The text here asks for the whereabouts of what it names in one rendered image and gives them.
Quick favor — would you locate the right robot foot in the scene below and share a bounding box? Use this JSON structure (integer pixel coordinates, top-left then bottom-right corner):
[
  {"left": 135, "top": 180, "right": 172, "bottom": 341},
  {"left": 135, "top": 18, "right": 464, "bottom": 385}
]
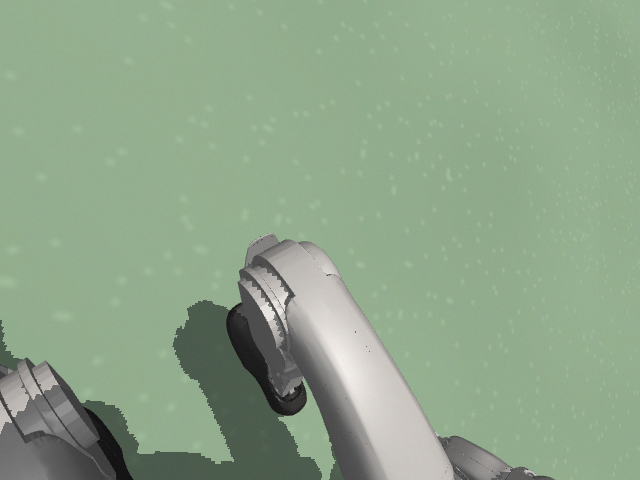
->
[{"left": 226, "top": 302, "right": 307, "bottom": 416}]

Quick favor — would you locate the right robot hand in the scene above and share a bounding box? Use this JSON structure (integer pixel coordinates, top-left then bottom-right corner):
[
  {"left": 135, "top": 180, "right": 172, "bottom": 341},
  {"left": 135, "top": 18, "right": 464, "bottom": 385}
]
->
[{"left": 434, "top": 431, "right": 513, "bottom": 480}]

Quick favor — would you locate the left robot foot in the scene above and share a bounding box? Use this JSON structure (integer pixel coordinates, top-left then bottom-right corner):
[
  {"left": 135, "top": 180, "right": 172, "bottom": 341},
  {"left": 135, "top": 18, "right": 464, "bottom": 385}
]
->
[{"left": 84, "top": 407, "right": 133, "bottom": 480}]

